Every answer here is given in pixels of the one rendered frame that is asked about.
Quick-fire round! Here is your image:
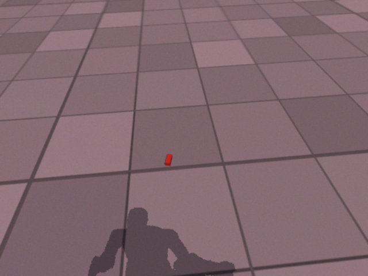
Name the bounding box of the small box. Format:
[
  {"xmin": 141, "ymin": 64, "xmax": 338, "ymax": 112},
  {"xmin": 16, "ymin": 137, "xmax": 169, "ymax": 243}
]
[{"xmin": 165, "ymin": 154, "xmax": 172, "ymax": 166}]

